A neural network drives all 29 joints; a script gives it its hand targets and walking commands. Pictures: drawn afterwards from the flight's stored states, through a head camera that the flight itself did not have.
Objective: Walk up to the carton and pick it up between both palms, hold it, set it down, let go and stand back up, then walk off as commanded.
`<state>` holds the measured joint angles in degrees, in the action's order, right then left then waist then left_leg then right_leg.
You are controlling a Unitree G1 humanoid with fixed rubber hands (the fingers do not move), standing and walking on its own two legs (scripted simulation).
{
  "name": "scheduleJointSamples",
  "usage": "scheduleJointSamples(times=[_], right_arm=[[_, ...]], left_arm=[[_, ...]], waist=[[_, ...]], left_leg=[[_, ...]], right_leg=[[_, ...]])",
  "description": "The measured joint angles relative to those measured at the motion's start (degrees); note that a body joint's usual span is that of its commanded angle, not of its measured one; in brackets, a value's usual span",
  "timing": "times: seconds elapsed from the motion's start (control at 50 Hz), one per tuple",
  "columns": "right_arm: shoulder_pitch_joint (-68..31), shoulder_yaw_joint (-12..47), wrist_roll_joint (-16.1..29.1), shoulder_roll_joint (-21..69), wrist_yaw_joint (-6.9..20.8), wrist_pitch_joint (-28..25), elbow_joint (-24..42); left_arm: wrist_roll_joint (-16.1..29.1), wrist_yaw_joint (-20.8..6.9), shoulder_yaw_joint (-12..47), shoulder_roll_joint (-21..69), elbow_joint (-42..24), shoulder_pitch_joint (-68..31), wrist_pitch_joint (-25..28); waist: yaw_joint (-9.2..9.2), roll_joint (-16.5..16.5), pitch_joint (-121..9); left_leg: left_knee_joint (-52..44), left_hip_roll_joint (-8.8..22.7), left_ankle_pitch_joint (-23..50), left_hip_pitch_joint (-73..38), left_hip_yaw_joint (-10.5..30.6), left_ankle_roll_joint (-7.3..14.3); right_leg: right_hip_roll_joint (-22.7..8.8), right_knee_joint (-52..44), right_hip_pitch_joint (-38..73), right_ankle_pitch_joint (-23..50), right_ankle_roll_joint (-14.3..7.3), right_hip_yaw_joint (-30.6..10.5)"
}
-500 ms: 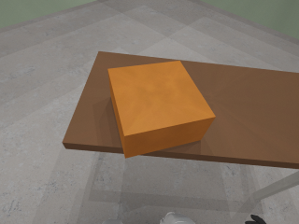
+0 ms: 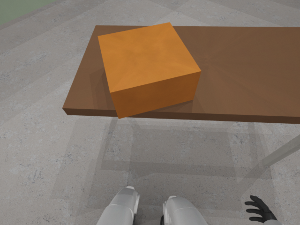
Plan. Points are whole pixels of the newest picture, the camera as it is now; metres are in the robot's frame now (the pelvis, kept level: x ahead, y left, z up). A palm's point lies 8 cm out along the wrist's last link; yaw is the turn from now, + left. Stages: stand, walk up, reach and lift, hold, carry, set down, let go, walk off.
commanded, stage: walk off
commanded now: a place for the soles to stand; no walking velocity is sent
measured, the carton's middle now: (145, 68) +0.63 +0.01 -0.02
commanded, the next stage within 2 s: none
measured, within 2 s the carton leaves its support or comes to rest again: neither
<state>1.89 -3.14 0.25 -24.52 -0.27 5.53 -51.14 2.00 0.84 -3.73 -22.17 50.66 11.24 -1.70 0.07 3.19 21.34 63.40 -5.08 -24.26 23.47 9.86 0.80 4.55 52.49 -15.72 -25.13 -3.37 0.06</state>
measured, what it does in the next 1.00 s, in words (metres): walks backwards: left foot, then right foot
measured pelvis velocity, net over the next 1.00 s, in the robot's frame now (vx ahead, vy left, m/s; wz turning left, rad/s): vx -0.25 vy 0.03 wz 0.02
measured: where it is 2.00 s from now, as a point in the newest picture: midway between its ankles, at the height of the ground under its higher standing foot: outside the picture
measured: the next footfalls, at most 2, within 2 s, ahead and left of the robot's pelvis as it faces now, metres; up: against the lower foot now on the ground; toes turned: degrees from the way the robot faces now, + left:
left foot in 0.42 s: -0.04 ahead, +0.17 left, +0.00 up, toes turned -9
right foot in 0.78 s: -0.18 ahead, -0.06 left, +0.00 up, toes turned +9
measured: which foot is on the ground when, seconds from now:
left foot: up 0.00-0.40, down 0.42-0.80, up 0.82-1.00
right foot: down 0.00-0.44, up 0.46-0.76, down 0.78-1.00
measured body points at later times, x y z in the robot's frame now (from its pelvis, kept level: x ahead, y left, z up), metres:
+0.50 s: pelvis -0.12 +0.06 +0.00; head -0.06 +0.04 +0.45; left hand -0.06 +0.39 -0.10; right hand -0.07 -0.27 -0.13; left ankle -0.08 +0.17 -0.69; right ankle +0.02 -0.07 -0.66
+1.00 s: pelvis -0.25 +0.03 +0.02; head -0.20 -0.01 +0.46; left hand -0.19 +0.35 -0.08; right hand -0.14 -0.30 -0.12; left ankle -0.23 +0.18 -0.63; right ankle -0.22 -0.07 -0.69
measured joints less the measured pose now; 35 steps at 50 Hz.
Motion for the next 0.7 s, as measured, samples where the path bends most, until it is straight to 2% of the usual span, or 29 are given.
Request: scheduleJointSamples(times=[0.04, 0.1, 0.24, 0.34, 0.38, 0.42, 0.44, 0.48, 0.5, 0.54, 0.6, 0.7], right_arm=[[0.63, -0.11, 0.00, -1.31, -0.02, -0.20, 0.02], [2.56, -0.11, 0.00, -3.01, -0.02, -0.59, 0.01], [7.57, -0.26, 0.01, -4.82, -0.02, -1.07, 0.03], [9.42, -0.26, 0.01, -4.47, -0.02, -1.69, 0.04], [10.23, -0.25, 0.01, -4.17, -0.01, -2.16, 0.06], [11.46, -0.26, 0.01, -3.71, -0.01, -2.88, 0.06], [11.75, -0.27, 0.01, -3.08, -0.02, -3.10, 0.04], [12.28, -0.27, -0.08, -1.51, -0.02, -3.39, 0.02], [12.55, -0.27, -0.14, -0.48, -0.02, -3.37, 0.02], [12.61, -0.27, -0.15, 1.55, -0.02, -3.35, 0.04], [11.68, -0.28, -0.15, 3.34, -0.02, -3.62, 0.05], [7.73, -0.29, -0.16, 3.91, -0.02, -3.60, 0.05]], left_arm=[[0.00, 0.00, -0.01, 0.39, -0.02, 0.00, 0.20], [0.00, 0.00, -0.01, 0.40, -0.03, 0.00, 1.03], [0.00, 0.00, -0.01, 0.42, 0.00, -0.01, 2.20], [0.00, 0.00, 0.00, 0.43, 0.00, -0.01, 2.03], [-0.01, 0.00, 0.00, 0.43, -0.01, -0.04, 1.71], [-0.01, 0.00, -0.01, 0.44, -0.08, -0.10, 1.18], [0.00, 0.01, -0.21, 0.43, -0.05, -0.30, 0.87], [-0.01, 0.01, -0.45, 0.50, -0.02, -0.34, -0.18], [-0.01, 0.01, -0.72, 0.42, -0.03, -0.34, -0.37], [-0.01, 0.00, -1.00, 0.11, -0.07, -0.32, -0.10], [-0.01, 0.00, -0.99, 0.00, -0.07, -0.29, 0.21], [-0.01, -0.01, -0.98, -0.05, -0.09, -0.27, 0.21]], waist=[[0.04, 1.29, -0.39], [0.06, 2.75, -1.92], [0.09, 4.13, -5.02], [0.10, 4.15, -5.82], [0.13, 4.10, -6.64], [0.15, 3.85, -7.55], [0.09, 3.01, -7.00], [0.31, 2.05, -6.09], [0.54, 1.48, -6.06], [0.68, 0.07, -6.22], [0.63, -1.32, -6.25], [0.58, -1.88, -5.72]], left_leg=[[4.08, -1.09, -0.02, 0.01, 1.19, -0.01], [7.72, -1.15, -0.03, 0.01, 1.65, -0.01], [7.81, -1.14, -0.48, 0.06, 1.95, -0.02], [3.14, -1.10, -3.24, 0.08, 1.96, -0.02], [-1.85, -0.47, -3.90, -0.17, 1.38, -0.02], [-11.00, 0.40, -3.79, -1.90, 0.70, 0.51], [-11.52, -0.06, -2.93, -1.97, 0.17, 0.29], [-10.59, -0.20, -1.46, -2.02, -0.45, 0.26], [-10.62, -0.19, -0.77, -2.01, -0.45, 0.26], [-11.23, -0.20, 0.65, -1.98, -0.48, 0.23], [-11.65, -0.21, 2.17, -1.94, -0.53, 0.22], [-11.66, -0.04, 4.09, -1.68, -0.64, 0.21]], right_leg=[[-0.01, -2.05, -0.39, 2.03, 0.00, 0.03], [-0.08, -5.21, -1.95, 5.07, 0.00, 0.04], [-1.26, -9.00, -7.14, 10.27, 0.03, 0.07], [-2.15, -9.32, -10.88, 13.00, 0.45, 0.09], [-2.53, -9.30, -12.73, 14.09, 0.46, 0.12], [-3.00, -8.83, -14.58, 14.94, 0.58, 0.13], [-3.47, -8.36, -14.72, 14.86, 0.59, -0.33], [-2.40, -2.31, -15.64, 4.50, 0.58, -2.04], [-1.09, 3.05, -16.49, 1.60, 0.58, -3.53], [1.27, 12.04, -17.01, 0.28, 0.59, -5.54], [2.67, 19.32, -14.21, -0.53, 0.59, -5.69], [2.78, 19.85, -4.81, -3.65, 0.60, -5.75]])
